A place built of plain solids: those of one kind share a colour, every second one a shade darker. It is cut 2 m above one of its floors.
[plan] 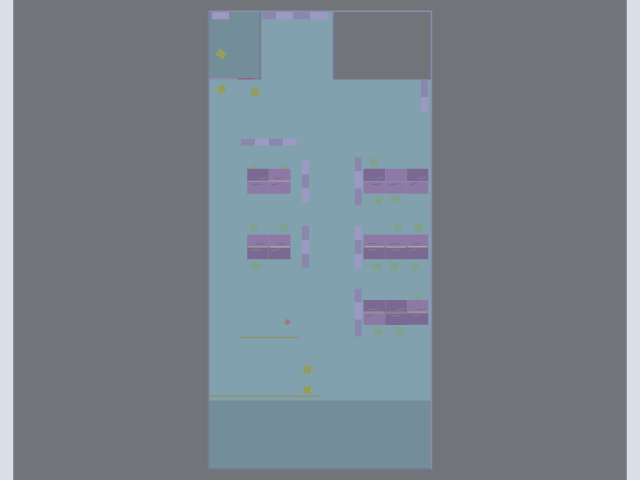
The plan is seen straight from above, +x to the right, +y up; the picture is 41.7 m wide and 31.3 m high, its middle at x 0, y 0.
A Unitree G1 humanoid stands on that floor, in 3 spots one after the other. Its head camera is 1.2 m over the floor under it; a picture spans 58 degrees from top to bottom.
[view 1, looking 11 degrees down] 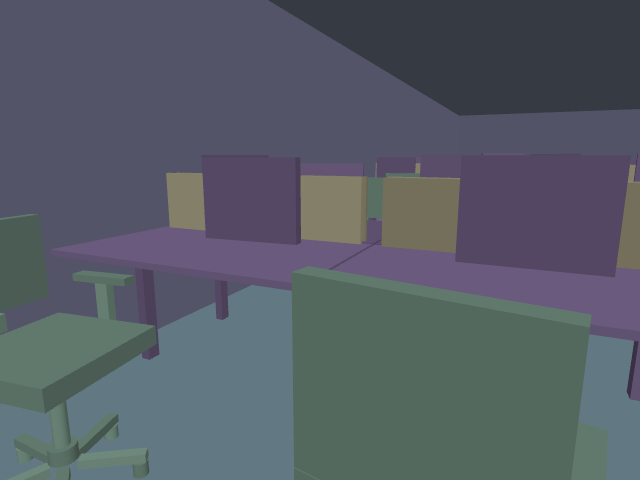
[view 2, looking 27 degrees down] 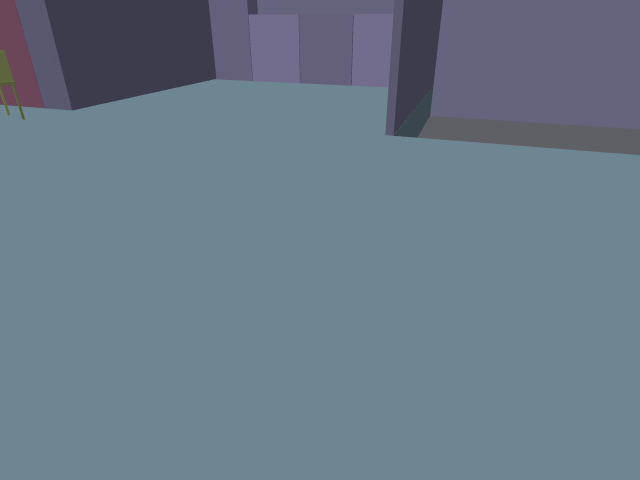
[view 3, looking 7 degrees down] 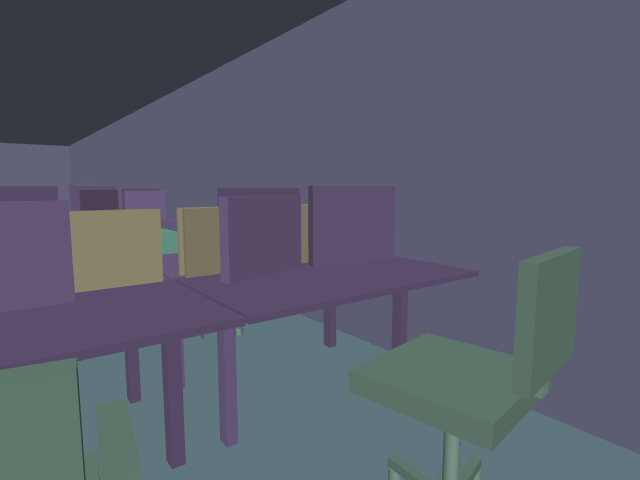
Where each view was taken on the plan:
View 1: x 4.97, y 1.69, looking -65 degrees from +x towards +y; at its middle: screen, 2.34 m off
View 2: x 1.76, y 5.45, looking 109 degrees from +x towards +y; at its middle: floor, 2.64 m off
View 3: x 4.97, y -2.59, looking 53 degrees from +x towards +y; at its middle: desk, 2.46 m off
